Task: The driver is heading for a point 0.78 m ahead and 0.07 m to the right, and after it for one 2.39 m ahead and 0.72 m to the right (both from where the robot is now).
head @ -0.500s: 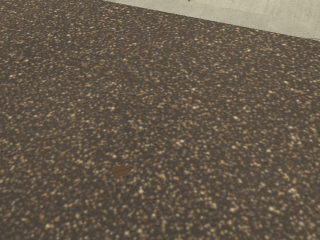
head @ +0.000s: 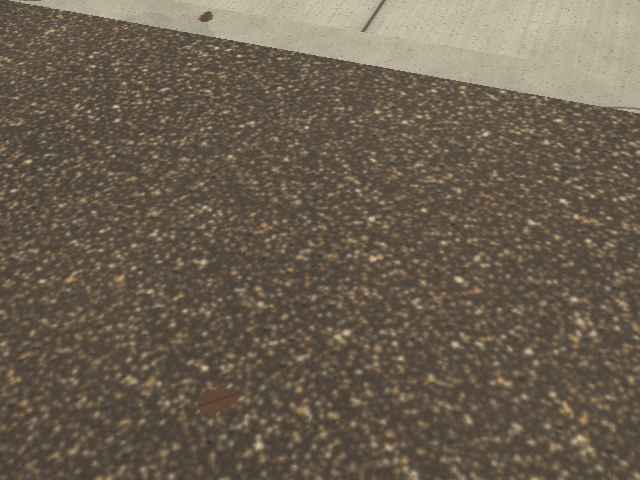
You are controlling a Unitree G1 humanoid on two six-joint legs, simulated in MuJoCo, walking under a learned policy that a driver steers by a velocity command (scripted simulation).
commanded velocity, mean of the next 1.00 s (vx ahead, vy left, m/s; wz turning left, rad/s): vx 0.30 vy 0.00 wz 0.00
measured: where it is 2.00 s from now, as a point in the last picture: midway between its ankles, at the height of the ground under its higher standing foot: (335, 423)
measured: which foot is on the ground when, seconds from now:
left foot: up 0.00-0.36, down 0.38-1.00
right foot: down 0.00-0.40, up 0.42-0.80, down 0.82-1.00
